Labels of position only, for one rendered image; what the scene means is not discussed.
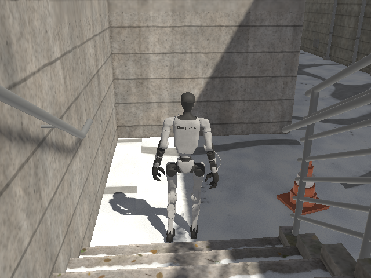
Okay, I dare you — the stairs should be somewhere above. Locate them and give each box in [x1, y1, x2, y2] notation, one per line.
[52, 237, 355, 278]

